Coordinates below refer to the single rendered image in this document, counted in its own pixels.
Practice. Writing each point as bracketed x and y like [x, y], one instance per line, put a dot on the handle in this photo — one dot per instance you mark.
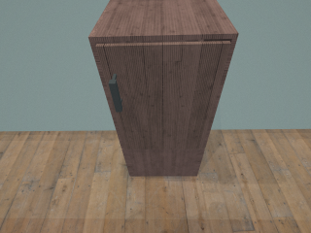
[113, 85]

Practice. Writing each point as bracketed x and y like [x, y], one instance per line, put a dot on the cupboard door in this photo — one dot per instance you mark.
[168, 91]

